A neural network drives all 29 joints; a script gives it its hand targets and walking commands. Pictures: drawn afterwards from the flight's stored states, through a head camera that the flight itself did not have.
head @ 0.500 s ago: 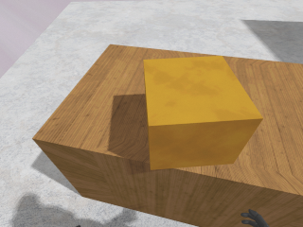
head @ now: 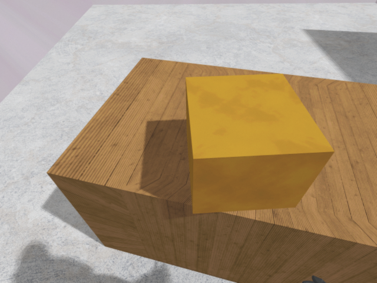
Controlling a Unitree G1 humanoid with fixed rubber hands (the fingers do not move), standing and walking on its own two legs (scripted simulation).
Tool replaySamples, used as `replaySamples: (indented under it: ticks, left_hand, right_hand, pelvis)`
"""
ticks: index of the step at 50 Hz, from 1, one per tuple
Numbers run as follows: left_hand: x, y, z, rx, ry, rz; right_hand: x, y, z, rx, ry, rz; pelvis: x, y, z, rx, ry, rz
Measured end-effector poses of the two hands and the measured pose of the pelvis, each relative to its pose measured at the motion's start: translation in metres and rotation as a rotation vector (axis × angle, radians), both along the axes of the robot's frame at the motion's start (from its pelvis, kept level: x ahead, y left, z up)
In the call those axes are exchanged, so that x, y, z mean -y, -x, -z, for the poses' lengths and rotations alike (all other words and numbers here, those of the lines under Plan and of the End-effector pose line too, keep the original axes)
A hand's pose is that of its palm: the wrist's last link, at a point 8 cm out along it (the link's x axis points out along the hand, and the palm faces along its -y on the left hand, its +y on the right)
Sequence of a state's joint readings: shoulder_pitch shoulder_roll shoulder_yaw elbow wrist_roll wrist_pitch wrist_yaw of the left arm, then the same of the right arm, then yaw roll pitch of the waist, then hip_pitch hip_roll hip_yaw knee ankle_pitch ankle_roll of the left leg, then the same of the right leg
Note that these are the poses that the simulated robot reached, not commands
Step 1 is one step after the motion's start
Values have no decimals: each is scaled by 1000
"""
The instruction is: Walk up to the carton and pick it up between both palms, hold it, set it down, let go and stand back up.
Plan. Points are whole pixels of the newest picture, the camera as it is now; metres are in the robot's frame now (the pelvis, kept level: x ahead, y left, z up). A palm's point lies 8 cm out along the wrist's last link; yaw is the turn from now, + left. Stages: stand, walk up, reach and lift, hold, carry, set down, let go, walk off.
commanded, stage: walk up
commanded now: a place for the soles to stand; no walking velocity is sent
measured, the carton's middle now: (239, 140) +0.49 -0.09 +0.01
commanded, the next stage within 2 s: reach and lift in 0.20 s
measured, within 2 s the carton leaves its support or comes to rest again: neither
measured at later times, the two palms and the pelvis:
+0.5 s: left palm (111, 261) +0.19 +0.21 -0.07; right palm out of the picture +0.13 -0.28 -0.07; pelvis -0.01 -0.02 +0.01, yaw -7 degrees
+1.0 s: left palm (112, 265) +0.18 +0.20 -0.05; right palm out of the picture +0.15 -0.29 -0.04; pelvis +0.00 -0.02 +0.02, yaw -8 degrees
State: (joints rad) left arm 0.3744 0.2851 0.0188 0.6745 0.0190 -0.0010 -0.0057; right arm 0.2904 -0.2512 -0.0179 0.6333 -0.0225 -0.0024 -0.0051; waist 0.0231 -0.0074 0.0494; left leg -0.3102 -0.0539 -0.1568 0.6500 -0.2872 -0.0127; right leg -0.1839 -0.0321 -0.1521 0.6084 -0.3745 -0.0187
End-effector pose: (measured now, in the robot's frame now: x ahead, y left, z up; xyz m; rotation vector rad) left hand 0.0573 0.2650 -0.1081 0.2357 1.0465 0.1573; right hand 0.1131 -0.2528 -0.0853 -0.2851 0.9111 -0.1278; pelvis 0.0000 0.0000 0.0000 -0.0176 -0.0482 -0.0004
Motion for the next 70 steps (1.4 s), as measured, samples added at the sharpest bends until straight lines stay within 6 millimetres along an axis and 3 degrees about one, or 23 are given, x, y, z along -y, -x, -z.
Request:
replaySamples:
  ticks: [11,13,16,19,22,29,34,40,58,70]
  left_hand:
    - [-6,-4,3,-30,-11,-11]
    - [-6,-22,7,-59,-34,-11]
    - [2,-71,3,2,-52,31]
    - [21,-117,-16,119,-31,78]
    - [41,-137,-33,181,2,101]
    - [54,-125,-39,204,33,27]
    - [53,-111,-41,229,28,-5]
    - [56,-110,-48,290,34,-1]
    - [74,-141,-76,519,63,22]
    - [101,-164,-91,635,103,22]
  right_hand:
    - [0,-8,2,20,12,-1]
    - [5,-14,12,26,2,13]
    - [5,-27,19,68,-39,8]
    - [5,-31,9,143,-66,4]
    - [13,-22,-7,183,-68,24]
    - [39,-10,-30,215,-34,20]
    - [40,-25,-39,256,-59,1]
    - [32,-42,-43,302,-104,-3]
    - [56,-37,-62,411,-142,26]
    - [79,-45,-76,494,-164,21]
  pelvis:
    - [-1,-3,2,-15,-11,19]
    - [1,2,6,-28,-16,59]
    - [6,12,12,-25,-16,85]
    - [12,16,7,4,-11,99]
    - [18,13,-3,25,-15,113]
    - [26,6,-14,27,-29,132]
    - [28,7,-15,18,-35,134]
    - [29,5,-16,6,-33,128]
    - [19,-10,-17,-22,-28,159]
    - [19,-14,-14,-62,-33,179]
